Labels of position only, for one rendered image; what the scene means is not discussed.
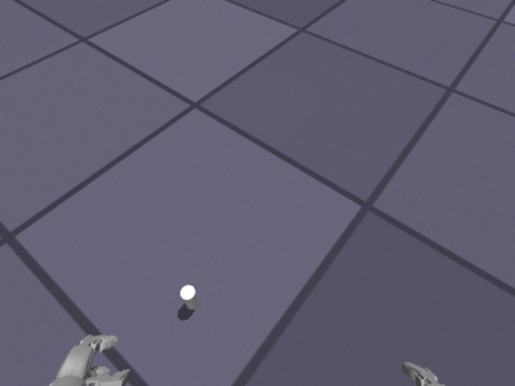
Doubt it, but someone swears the right robot hand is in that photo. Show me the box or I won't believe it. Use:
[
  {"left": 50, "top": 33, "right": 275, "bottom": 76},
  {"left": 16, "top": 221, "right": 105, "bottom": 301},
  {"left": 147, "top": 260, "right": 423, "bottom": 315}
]
[{"left": 402, "top": 362, "right": 445, "bottom": 386}]

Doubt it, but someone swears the left robot hand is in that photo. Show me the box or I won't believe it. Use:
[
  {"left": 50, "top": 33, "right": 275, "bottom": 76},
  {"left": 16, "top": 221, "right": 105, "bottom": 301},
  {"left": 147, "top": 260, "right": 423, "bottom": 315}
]
[{"left": 56, "top": 335, "right": 131, "bottom": 386}]

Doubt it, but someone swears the can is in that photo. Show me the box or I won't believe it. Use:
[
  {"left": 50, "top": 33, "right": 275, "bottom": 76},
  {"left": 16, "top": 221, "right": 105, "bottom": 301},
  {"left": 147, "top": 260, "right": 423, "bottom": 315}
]
[{"left": 180, "top": 285, "right": 200, "bottom": 310}]

